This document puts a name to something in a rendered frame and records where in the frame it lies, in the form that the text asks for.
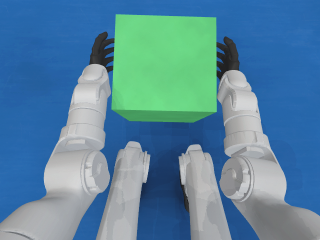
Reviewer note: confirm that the right robot thigh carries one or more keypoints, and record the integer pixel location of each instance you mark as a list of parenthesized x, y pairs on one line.
[(207, 217)]

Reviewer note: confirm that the left robot hand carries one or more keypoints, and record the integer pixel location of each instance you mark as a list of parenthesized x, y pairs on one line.
[(99, 53)]

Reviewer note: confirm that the left robot upper arm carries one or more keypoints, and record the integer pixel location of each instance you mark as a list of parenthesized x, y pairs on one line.
[(72, 180)]

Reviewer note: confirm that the right robot hand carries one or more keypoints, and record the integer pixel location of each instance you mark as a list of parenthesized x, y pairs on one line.
[(229, 59)]

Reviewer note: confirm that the right robot upper arm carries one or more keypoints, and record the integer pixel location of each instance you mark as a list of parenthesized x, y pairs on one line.
[(257, 188)]

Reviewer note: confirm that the right robot foot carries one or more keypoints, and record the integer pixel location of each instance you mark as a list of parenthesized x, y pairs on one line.
[(186, 203)]

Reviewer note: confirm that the right robot forearm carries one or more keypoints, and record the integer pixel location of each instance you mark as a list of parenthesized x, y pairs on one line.
[(241, 118)]

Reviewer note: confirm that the carton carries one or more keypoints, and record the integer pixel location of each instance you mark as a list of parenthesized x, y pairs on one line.
[(164, 68)]

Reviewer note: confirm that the left robot forearm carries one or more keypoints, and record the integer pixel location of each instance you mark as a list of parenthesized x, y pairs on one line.
[(87, 112)]

